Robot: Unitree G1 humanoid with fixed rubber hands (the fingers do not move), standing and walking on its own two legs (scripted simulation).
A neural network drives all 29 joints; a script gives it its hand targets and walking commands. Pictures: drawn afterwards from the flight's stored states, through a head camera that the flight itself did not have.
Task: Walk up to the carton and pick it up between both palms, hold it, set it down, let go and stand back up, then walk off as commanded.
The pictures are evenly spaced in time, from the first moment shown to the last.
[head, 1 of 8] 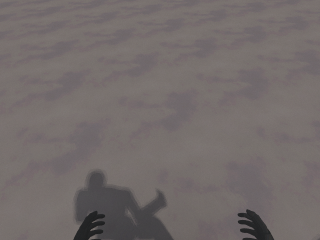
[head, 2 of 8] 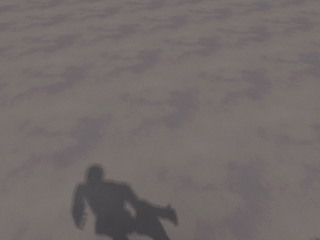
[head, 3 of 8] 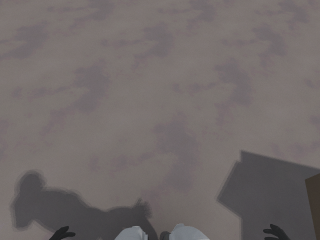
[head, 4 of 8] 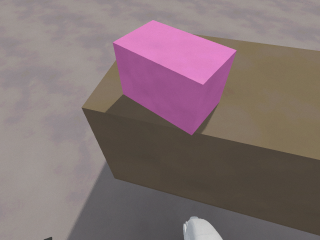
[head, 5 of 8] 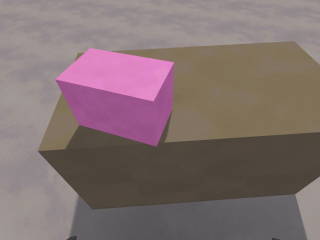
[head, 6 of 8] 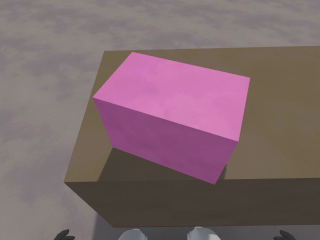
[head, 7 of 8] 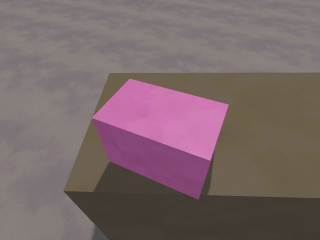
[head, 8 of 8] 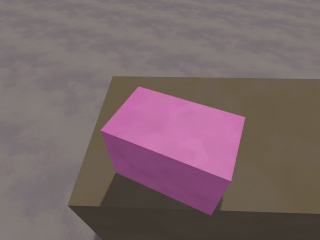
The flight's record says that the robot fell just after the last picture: no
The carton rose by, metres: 0.00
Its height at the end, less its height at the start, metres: +0.00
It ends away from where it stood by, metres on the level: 0.00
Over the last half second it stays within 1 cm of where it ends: yes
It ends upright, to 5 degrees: yes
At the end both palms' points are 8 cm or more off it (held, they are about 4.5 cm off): yes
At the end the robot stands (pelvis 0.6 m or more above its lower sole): yes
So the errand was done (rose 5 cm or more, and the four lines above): no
